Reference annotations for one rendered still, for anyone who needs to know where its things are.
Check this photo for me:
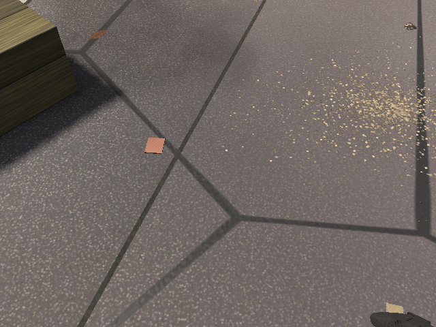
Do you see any robot right hand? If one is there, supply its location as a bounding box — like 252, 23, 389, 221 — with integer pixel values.
370, 312, 434, 327

